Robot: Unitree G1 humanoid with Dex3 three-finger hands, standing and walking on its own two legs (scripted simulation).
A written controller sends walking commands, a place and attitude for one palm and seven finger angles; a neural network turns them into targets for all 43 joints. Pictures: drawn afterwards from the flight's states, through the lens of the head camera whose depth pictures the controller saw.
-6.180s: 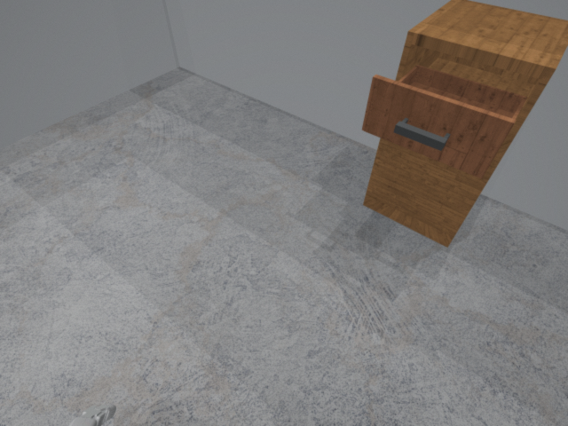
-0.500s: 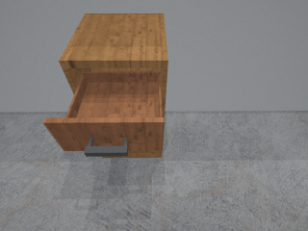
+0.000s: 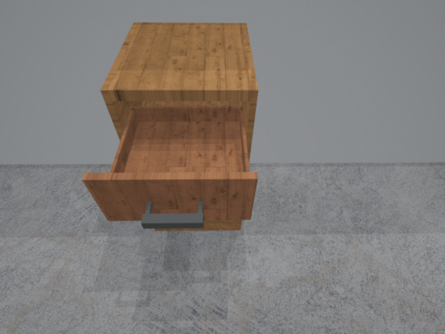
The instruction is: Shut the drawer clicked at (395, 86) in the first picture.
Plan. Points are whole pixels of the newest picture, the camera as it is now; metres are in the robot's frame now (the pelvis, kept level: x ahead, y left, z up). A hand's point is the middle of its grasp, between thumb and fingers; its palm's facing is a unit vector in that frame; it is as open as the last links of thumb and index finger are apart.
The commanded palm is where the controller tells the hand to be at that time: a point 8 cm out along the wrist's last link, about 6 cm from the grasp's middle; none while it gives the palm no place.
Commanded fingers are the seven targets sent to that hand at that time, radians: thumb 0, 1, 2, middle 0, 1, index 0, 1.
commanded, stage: shuffle to correct the standing spot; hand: left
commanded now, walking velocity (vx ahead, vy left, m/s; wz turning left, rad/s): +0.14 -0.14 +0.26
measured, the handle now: (174, 212) +0.39 +0.14 -0.08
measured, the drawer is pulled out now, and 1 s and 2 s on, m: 0.28 0.28 0.28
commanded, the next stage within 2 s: come to a stop and stand still in 0.32 s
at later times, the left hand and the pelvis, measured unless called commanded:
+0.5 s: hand out of the picture +0.01 +0.10 -0.19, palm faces +0.08 -0.99 -0.15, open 7.4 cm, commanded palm none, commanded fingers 0.00 0.90 0.90 -0.20 -0.30 -0.20 -0.30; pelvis +0.07 -0.06 -0.02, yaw +3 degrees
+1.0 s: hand out of the picture +0.10 +0.12 -0.17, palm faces +0.09 -0.96 -0.26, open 7.3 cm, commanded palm none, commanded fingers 0.00 0.90 0.90 -0.20 -0.30 -0.20 -0.30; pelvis +0.08 -0.08 +0.00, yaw +3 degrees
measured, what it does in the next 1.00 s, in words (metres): steps to the right: right foot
